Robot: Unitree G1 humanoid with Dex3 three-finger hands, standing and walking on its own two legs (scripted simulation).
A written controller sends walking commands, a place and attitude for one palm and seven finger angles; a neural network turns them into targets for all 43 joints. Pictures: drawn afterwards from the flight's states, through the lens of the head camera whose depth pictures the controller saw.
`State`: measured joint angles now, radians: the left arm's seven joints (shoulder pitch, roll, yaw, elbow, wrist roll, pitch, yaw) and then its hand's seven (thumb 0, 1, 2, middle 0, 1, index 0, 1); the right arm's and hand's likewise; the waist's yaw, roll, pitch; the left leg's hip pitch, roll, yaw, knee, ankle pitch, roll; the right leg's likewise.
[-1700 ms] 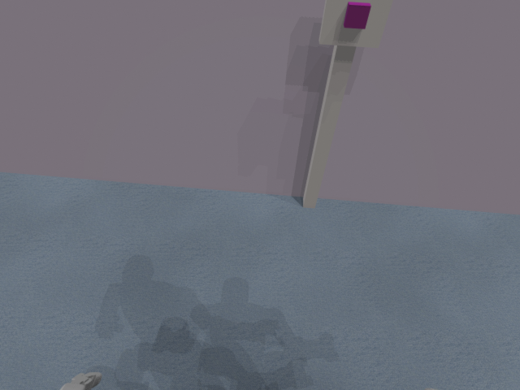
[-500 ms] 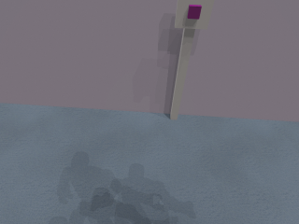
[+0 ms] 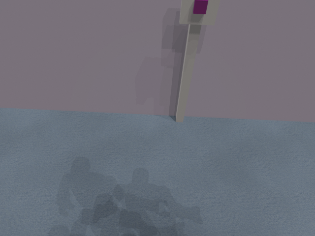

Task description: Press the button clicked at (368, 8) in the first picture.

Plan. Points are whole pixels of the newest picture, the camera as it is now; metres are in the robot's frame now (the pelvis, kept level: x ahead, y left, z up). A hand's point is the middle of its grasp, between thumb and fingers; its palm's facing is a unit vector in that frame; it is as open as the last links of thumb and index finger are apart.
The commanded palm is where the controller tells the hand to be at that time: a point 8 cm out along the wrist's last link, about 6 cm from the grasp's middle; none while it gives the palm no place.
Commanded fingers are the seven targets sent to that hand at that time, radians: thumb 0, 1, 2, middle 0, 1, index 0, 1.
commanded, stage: walk to a spot facing it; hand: left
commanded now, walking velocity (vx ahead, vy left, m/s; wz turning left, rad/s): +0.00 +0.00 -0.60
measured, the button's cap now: (200, 6) +1.07 -0.12 +0.14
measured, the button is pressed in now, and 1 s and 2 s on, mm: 0 0 0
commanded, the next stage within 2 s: turn to face it in 1.74 s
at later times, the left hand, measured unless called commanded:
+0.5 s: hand out of the picture +0.05 +0.16 -0.16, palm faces -0.19 -0.95 -0.24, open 7.4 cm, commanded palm none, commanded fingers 0.00 0.90 0.90 -0.20 -0.30 -0.20 -0.30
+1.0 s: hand (125, 217) +0.20 +0.11 -0.16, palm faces -0.55 -0.81 -0.21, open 7.4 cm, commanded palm none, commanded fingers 0.00 0.90 0.90 -0.20 -0.30 -0.20 -0.30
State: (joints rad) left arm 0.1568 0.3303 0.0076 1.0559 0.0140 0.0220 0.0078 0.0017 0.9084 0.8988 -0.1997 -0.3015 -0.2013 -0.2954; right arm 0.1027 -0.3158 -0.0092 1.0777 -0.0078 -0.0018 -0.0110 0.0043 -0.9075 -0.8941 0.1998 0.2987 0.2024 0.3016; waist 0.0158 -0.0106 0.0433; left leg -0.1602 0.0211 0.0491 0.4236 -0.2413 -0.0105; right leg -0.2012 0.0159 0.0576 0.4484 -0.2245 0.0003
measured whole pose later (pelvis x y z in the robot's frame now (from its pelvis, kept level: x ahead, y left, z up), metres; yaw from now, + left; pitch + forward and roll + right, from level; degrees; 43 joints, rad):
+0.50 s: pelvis -0.03 -0.03 +0.00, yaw -15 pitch +1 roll +2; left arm 0.27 0.19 0.05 0.93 0.02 0.03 0.00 0.00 0.91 0.90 -0.20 -0.30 -0.20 -0.30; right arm 0.13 -0.23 -0.06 0.96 -0.01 0.05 -0.02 0.01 -0.91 -0.89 0.20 0.30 0.20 0.30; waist 0.04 0.00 0.07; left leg -0.45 0.04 -0.01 0.99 -0.38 -0.08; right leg -0.31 0.08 0.08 0.48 -0.17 -0.07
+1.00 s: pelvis +0.01 -0.02 +0.00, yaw -34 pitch +1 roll -1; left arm 0.19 0.27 0.10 0.91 0.04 0.06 -0.07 0.00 0.91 0.90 -0.19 -0.30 -0.19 -0.29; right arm 0.41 -0.20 -0.03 0.99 -0.03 -0.05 -0.01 0.00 -0.91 -0.89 0.20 0.30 0.20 0.30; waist -0.02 -0.02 0.02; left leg -0.04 0.11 0.20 0.37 -0.33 -0.04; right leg -0.58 -0.09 -0.05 0.96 -0.26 0.05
